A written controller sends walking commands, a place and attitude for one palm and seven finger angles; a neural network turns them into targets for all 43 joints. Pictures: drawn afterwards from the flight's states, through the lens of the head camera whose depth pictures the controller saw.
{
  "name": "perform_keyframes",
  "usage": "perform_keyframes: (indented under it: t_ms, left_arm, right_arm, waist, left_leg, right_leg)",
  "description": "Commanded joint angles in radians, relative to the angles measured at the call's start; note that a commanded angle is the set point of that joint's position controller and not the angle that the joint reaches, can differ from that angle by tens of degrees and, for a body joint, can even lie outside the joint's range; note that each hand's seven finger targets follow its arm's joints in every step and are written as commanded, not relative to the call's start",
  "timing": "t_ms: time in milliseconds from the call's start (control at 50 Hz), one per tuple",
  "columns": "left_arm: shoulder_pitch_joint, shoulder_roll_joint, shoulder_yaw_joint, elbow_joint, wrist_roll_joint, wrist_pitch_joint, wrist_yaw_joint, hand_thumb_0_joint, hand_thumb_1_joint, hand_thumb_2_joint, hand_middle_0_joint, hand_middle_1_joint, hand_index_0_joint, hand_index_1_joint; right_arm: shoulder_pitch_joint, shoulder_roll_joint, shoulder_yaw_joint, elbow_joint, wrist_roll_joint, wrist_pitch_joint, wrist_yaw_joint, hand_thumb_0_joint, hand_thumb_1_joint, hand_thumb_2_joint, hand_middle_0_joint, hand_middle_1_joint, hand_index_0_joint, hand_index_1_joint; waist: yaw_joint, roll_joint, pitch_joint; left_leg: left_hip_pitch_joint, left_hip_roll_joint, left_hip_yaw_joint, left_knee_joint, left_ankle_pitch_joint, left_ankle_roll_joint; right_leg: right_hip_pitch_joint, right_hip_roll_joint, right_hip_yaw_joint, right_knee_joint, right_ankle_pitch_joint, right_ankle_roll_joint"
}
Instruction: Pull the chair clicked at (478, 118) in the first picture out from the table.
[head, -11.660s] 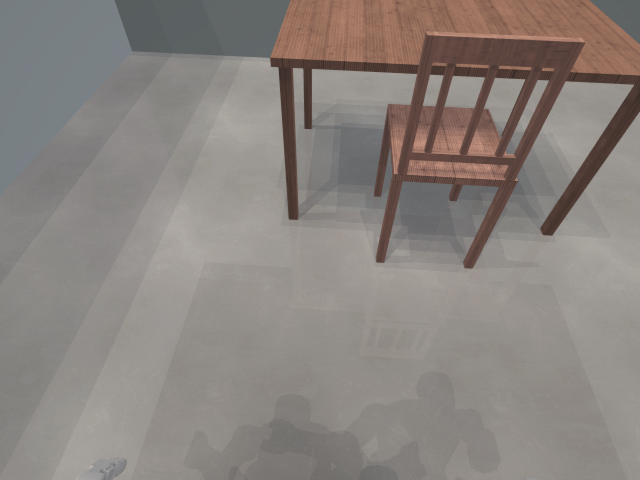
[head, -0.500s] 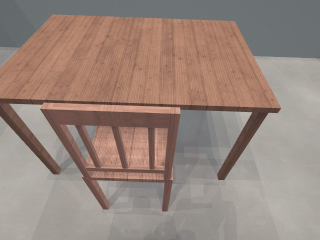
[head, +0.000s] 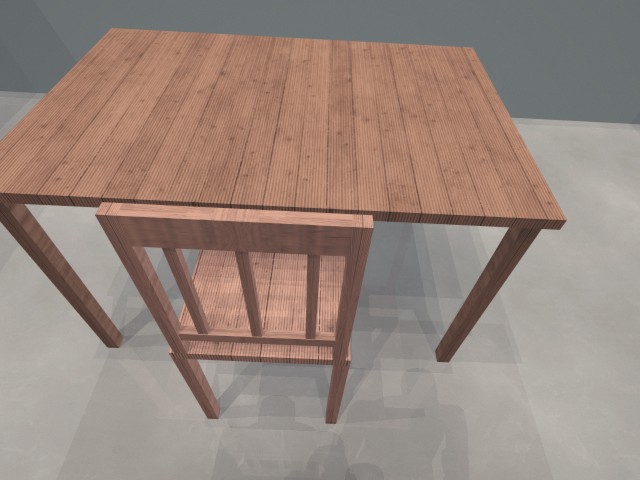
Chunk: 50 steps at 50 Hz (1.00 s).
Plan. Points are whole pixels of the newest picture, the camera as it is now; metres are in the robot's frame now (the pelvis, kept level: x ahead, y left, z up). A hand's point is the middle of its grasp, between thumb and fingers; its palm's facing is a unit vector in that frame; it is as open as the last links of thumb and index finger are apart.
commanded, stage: raise the hand toward the chair's back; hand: left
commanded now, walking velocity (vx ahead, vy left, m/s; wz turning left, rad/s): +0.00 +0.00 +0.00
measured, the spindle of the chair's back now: (250, 295) +0.42 +0.14 -0.10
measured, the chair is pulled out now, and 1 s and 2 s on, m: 0.00 0.00 0.00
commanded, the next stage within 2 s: none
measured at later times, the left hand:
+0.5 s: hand out of the picture +0.11 +0.16 -0.08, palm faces +0.14 -0.99 -0.02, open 9.9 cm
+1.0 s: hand (177, 461) +0.15 +0.18 -0.06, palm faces +0.03 -1.00 -0.04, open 14.2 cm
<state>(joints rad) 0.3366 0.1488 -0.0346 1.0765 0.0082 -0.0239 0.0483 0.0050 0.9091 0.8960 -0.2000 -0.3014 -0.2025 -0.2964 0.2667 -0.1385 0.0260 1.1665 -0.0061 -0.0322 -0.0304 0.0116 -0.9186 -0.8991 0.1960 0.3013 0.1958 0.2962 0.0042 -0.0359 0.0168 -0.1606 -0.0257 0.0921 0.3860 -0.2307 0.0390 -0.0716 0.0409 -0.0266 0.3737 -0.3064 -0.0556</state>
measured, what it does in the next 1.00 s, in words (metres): lowers itself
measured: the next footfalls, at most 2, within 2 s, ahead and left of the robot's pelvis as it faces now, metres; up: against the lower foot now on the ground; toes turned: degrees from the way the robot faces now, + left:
none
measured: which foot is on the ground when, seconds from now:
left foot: down 0.00-1.00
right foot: down 0.00-1.00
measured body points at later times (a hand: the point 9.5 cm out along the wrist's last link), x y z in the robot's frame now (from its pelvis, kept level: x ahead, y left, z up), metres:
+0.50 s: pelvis -0.07 -0.02 -0.10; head -0.02 -0.01 +0.34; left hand +0.10 +0.21 -0.08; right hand +0.18 -0.24 -0.14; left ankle -0.02 +0.09 -0.74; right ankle -0.07 -0.08 -0.74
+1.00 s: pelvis -0.07 +0.00 -0.09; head +0.01 +0.00 +0.35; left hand +0.15 +0.24 -0.05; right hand +0.09 -0.26 -0.18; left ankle -0.02 +0.09 -0.74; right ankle -0.07 -0.08 -0.74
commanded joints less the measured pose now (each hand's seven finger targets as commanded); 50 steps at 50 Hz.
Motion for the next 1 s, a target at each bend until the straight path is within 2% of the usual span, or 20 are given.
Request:
perform_keyframes:
  t_ms: [0, 20, 40, 60, 100, 140, 180, 200, 220, 240, 320, 340, 420, 460, 520, 600, 660, 720, 840, 980]
  left_arm:
    - [-0.580, 0.301, 0.107, -1.515, -0.191, -0.213, 0.019, 0.000, 0.877, 0.890, -0.198, -0.296, -0.198, -0.296]
    - [-0.466, 0.350, 0.160, -1.483, -0.144, -0.207, 0.065, 0.000, 0.853, 0.880, -0.195, -0.293, -0.195, -0.293]
    - [0.003, 0.066, -0.004, -1.211, -0.132, -0.082, 0.070, 0.000, 0.830, 0.870, -0.193, -0.289, -0.193, -0.289]
    - [0.105, -0.084, -0.091, -1.062, -0.161, -0.023, 0.066, 0.000, 0.807, 0.860, -0.191, -0.285, -0.191, -0.285]
    - [-0.040, -0.012, -0.047, -1.127, -0.168, -0.109, 0.036, 0.000, 0.760, 0.840, -0.186, -0.278, -0.186, -0.278]
    - [0.033, -0.071, -0.046, -0.946, -0.172, -0.222, -0.022, 0.000, 0.713, 0.820, -0.181, -0.271, -0.181, -0.271]
    - [0.199, -0.094, -0.011, -0.872, -0.216, -0.377, -0.128, 0.000, 0.667, 0.800, -0.177, -0.263, -0.177, -0.263]
    - [0.249, -0.086, 0.012, -0.890, -0.240, -0.452, -0.188, 0.000, 0.643, 0.790, -0.174, -0.260, -0.174, -0.260]
    - [0.296, -0.016, 0.090, -0.866, -0.246, -0.515, -0.241, 0.000, 0.620, 0.780, -0.172, -0.256, -0.172, -0.256]
    - [0.273, 0.029, 0.122, -0.881, -0.245, -0.578, -0.292, 0.000, 0.597, 0.770, -0.170, -0.252, -0.170, -0.252]
    - [0.144, 0.171, 0.234, -1.043, -0.209, -0.528, -0.254, 0.000, 0.503, 0.730, -0.160, -0.238, -0.160, -0.238]
    - [0.074, 0.145, 0.200, -1.166, -0.216, -0.519, -0.230, 0.000, 0.480, 0.720, -0.158, -0.234, -0.158, -0.234]
    - [-0.067, 0.151, 0.200, -1.386, -0.220, -0.579, -0.140, 0.000, 0.387, 0.680, -0.149, -0.219, -0.149, -0.219]
    - [-0.124, 0.134, 0.137, -1.404, -0.214, -0.636, -0.160, 0.000, 0.340, 0.660, -0.144, -0.212, -0.144, -0.212]
    - [-0.153, 0.106, 0.055, -1.292, -0.231, -0.634, -0.249, 0.000, 0.270, 0.630, -0.137, -0.201, -0.137, -0.201]
    - [-0.043, 0.175, 0.141, -1.186, -0.280, -0.502, -0.337, 0.000, 0.177, 0.590, -0.128, -0.186, -0.128, -0.186]
    - [-0.012, 0.201, 0.237, -1.182, -0.309, -0.418, -0.316, 0.000, 0.107, 0.560, -0.121, -0.175, -0.121, -0.175]
    - [0.010, 0.214, 0.293, -1.218, -0.301, -0.426, -0.254, 0.000, 0.037, 0.530, -0.114, -0.164, -0.114, -0.164]
    - [0.012, 0.161, 0.227, -1.164, -0.276, -0.512, -0.242, 0.000, -0.103, 0.470, -0.100, -0.142, -0.100, -0.142]
    - [0.010, 0.188, 0.239, -1.204, -0.294, -0.528, -0.263, 0.000, -0.267, 0.400, -0.083, -0.117, -0.083, -0.117]
  right_arm:
    - [0.028, -0.316, -0.064, -0.471, 0.053, -0.145, -0.029, 0.000, -0.900, -0.900, 0.200, 0.300, 0.200, 0.300]
    - [-0.051, -0.213, -0.022, -0.407, 0.047, -0.222, -0.062, 0.000, -0.900, -0.900, 0.200, 0.300, 0.200, 0.300]
    - [-0.023, -0.193, -0.039, -0.441, 0.034, -0.285, -0.046, 0.000, -0.900, -0.900, 0.200, 0.300, 0.200, 0.300]
    - [-0.004, -0.189, -0.038, -0.404, 0.049, -0.300, -0.037, 0.000, -0.900, -0.900, 0.200, 0.300, 0.200, 0.300]
    - [-0.017, -0.261, -0.073, -0.472, 0.028, -0.304, -0.027, 0.000, -0.900, -0.900, 0.200, 0.300, 0.200, 0.300]
    - [-0.046, -0.259, -0.084, -0.523, 0.006, -0.295, -0.018, 0.000, -0.900, -0.900, 0.200, 0.300, 0.200, 0.300]
    - [-0.111, -0.254, -0.099, -0.587, 0.001, -0.289, -0.004, 0.000, -0.900, -0.900, 0.200, 0.300, 0.200, 0.300]
    - [-0.131, -0.250, -0.104, -0.620, 0.003, -0.285, 0.008, 0.000, -0.900, -0.900, 0.200, 0.300, 0.200, 0.300]
    - [-0.145, -0.243, -0.108, -0.635, 0.010, -0.274, 0.030, 0.000, -0.900, -0.900, 0.200, 0.300, 0.200, 0.300]
    - [-0.156, -0.243, -0.110, -0.661, 0.015, -0.258, 0.045, 0.000, -0.900, -0.900, 0.200, 0.300, 0.200, 0.300]
    - [-0.199, -0.230, -0.106, -0.797, 0.024, -0.161, 0.038, 0.000, -0.900, -0.900, 0.200, 0.300, 0.200, 0.300]
    - [-0.205, -0.221, -0.102, -0.838, 0.024, -0.148, 0.032, 0.000, -0.900, -0.900, 0.200, 0.300, 0.200, 0.300]
    - [-0.132, -0.193, -0.091, -0.829, 0.019, -0.130, -0.001, 0.000, -0.900, -0.900, 0.200, 0.300, 0.200, 0.300]
    - [-0.136, -0.192, -0.078, -0.806, 0.014, -0.149, -0.013, 0.000, -0.900, -0.900, 0.200, 0.300, 0.200, 0.300]
    - [-0.138, -0.213, -0.061, -0.769, 0.022, -0.184, -0.023, 0.000, -0.900, -0.900, 0.200, 0.300, 0.200, 0.300]
    - [-0.121, -0.227, -0.056, -0.774, 0.045, -0.195, -0.042, 0.000, -0.900, -0.900, 0.200, 0.300, 0.200, 0.300]
    - [-0.139, -0.213, -0.056, -0.778, 0.050, -0.182, -0.049, 0.000, -0.900, -0.900, 0.200, 0.300, 0.200, 0.300]
    - [-0.144, -0.197, -0.061, -0.762, 0.039, -0.183, -0.048, 0.000, -0.900, -0.900, 0.200, 0.300, 0.200, 0.300]
    - [-0.114, -0.211, -0.074, -0.729, 0.031, -0.197, -0.033, 0.000, -0.900, -0.900, 0.200, 0.300, 0.200, 0.300]
    - [-0.096, -0.232, -0.086, -0.741, 0.036, -0.205, -0.036, 0.000, -0.900, -0.900, 0.200, 0.300, 0.200, 0.300]
  waist:
    - [-0.111, 0.291, -0.381]
    - [-0.068, 0.276, -0.358]
    - [-0.052, 0.289, -0.303]
    - [-0.061, 0.206, -0.184]
    - [-0.095, -0.001, -0.090]
    - [-0.098, -0.230, -0.078]
    - [-0.015, -0.336, -0.146]
    - [0.014, -0.295, -0.191]
    - [0.056, -0.176, -0.231]
    - [0.056, -0.080, -0.260]
    - [0.081, 0.057, -0.325]
    - [0.064, 0.084, -0.354]
    - [-0.017, 0.054, -0.383]
    - [-0.053, 0.131, -0.349]
    - [-0.100, 0.084, -0.295]
    - [-0.039, 0.038, -0.373]
    - [-0.001, 0.005, -0.397]
    - [0.020, 0.024, -0.419]
    - [-0.023, -0.012, -0.351]
    - [-0.014, 0.057, -0.402]
  left_leg:
    - [0.256, 0.036, -0.130, 0.055, 0.493, -0.007]
    - [0.324, 0.104, -0.106, 0.068, 0.519, -0.018]
    - [0.284, 0.107, -0.146, 0.031, 0.556, -0.020]
    - [0.160, 0.092, -0.164, 0.065, 0.513, -0.018]
    - [-0.038, 0.072, -0.187, 0.190, 0.209, -0.014]
    - [-0.239, 0.037, -0.172, 0.338, 0.056, -0.013]
    - [-0.439, 0.030, -0.148, 0.425, -0.012, -0.030]
    - [-0.496, 0.024, -0.135, 0.461, -0.016, -0.038]
    - [-0.531, 0.015, -0.121, 0.493, 0.004, -0.051]
    - [-0.559, 0.012, -0.112, 0.531, 0.018, -0.056]
    - [-0.630, 0.001, -0.069, 0.596, -0.062, -0.029]
    - [-0.610, 0.003, -0.069, 0.604, -0.075, -0.021]
    - [-0.625, 0.033, -0.104, 0.672, -0.095, -0.001]
    - [-0.636, 0.043, -0.123, 0.702, -0.111, 0.000]
    - [-0.684, 0.050, -0.138, 0.729, -0.179, 0.007]
    - [-0.712, 0.040, -0.132, 0.712, -0.168, 0.006]
    - [-0.708, 0.036, -0.132, 0.684, -0.128, 0.003]
    - [-0.676, 0.043, -0.135, 0.655, -0.066, -0.001]
    - [-0.676, 0.047, -0.137, 0.647, -0.058, -0.002]
    - [-0.573, 0.046, -0.133, 0.607, -0.020, 0.002]
  right_leg:
    - [-0.115, -0.095, 0.050, 0.085, 0.531, 0.027]
    - [-0.222, -0.047, -0.003, 0.138, 0.218, 0.030]
    - [-0.305, -0.022, -0.032, 0.238, 0.056, 0.022]
    - [-0.357, -0.040, -0.047, 0.255, 0.017, 0.035]
    - [-0.462, -0.038, -0.067, 0.210, 0.031, 0.044]
    - [-0.590, -0.037, -0.075, 0.262, 0.023, 0.044]
    - [-0.634, -0.037, -0.054, 0.382, -0.001, 0.044]
    - [-0.625, -0.041, -0.038, 0.436, 0.024, 0.040]
    - [-0.604, -0.052, -0.004, 0.483, 0.090, 0.029]
    - [-0.619, -0.055, 0.002, 0.538, 0.110, 0.018]
    - [-0.633, -0.053, 0.059, 0.575, -0.021, 0.015]
    - [-0.641, -0.050, 0.070, 0.569, -0.047, 0.017]
    - [-0.690, -0.037, 0.117, 0.546, -0.083, 0.036]
    - [-0.758, -0.036, 0.123, 0.550, -0.125, 0.030]
    - [-0.819, -0.036, 0.134, 0.521, -0.226, 0.045]
    - [-0.672, -0.058, 0.168, 0.471, -0.237, 0.062]
    - [-0.583, -0.072, 0.167, 0.464, -0.156, 0.077]
    - [-0.555, -0.069, 0.133, 0.497, -0.031, 0.073]
    - [-0.620, -0.065, 0.106, 0.519, 0.019, 0.078]
    - [-0.644, -0.043, 0.040, 0.534, 0.007, 0.046]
